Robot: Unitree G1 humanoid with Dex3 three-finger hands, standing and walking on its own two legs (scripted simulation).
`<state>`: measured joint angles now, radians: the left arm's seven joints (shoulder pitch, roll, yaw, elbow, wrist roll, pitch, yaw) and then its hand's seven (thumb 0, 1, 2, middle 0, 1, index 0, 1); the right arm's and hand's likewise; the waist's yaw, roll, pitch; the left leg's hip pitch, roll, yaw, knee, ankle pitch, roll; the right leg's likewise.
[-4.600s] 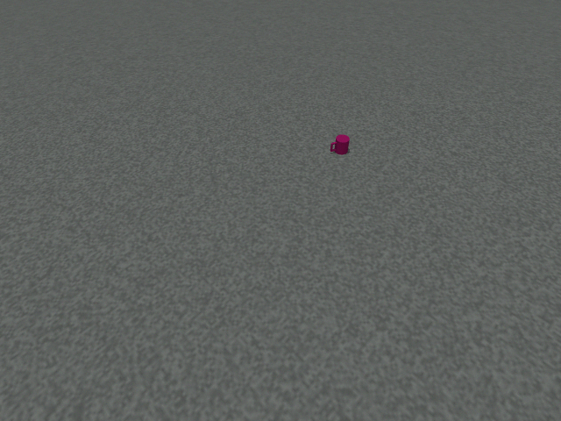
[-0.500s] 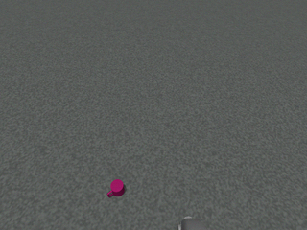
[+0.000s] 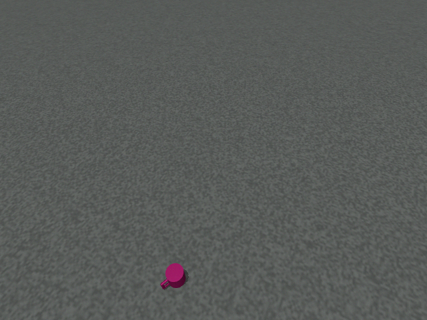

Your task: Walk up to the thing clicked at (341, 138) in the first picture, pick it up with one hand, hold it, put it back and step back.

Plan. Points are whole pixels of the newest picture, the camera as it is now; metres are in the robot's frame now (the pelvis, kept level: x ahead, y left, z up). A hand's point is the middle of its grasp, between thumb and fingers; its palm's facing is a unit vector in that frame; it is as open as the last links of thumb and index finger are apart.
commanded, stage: walk up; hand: left
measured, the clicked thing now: (172, 278) +0.42 +0.22 -0.71
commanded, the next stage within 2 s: stand in 1.66 s
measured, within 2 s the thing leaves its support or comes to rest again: neither
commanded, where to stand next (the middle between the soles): +0.07 -0.02 m, yaw -1 degrees
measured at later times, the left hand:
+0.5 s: hand out of the picture +0.09 +0.26 -0.13, palm faces +0.00 -0.94 -0.35, open 7.4 cm
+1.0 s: hand out of the picture +0.13 +0.23 -0.13, palm faces -0.03 -0.95 -0.32, open 7.4 cm
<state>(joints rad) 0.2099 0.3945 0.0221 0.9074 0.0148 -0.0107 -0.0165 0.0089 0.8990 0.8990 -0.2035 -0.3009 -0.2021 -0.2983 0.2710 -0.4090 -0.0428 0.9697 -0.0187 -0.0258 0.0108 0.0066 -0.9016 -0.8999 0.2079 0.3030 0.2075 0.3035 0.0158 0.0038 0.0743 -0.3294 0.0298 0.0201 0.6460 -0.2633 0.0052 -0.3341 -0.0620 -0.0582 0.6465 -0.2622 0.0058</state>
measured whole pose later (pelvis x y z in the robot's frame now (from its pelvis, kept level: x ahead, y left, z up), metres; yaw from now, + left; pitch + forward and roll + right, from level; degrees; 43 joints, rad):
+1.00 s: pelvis +0.04 -0.01 +0.03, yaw -1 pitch -2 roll +0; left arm 0.08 0.33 0.01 1.16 0.01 0.00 -0.01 0.01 0.90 0.90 -0.20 -0.30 -0.20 -0.30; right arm 0.11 -0.36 -0.01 1.17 -0.01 -0.01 0.00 0.01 -0.90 -0.90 0.21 0.30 0.21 0.30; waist -0.02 0.00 0.04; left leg -0.12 0.04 0.03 0.33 -0.17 -0.02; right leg -0.11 -0.02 -0.02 0.33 -0.18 0.01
